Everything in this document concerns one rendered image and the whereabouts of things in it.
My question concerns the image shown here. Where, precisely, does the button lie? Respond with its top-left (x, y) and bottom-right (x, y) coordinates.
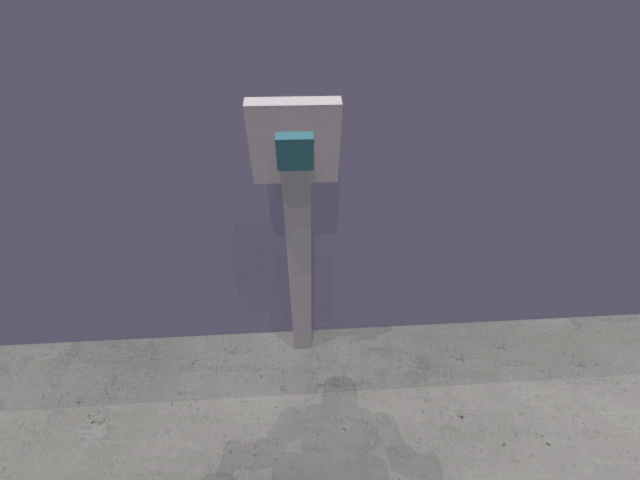
top-left (275, 131), bottom-right (314, 171)

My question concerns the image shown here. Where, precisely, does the panel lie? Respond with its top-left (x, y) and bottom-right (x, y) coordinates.
top-left (243, 96), bottom-right (343, 349)

